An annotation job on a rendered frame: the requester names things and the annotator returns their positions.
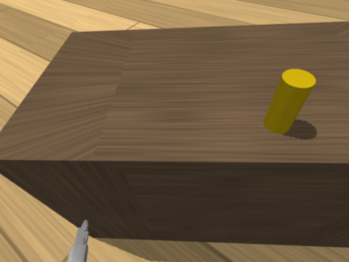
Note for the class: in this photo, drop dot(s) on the left robot hand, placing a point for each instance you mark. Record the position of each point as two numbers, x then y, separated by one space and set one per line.
78 252

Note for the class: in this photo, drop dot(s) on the can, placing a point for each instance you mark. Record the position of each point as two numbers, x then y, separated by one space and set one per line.
291 93

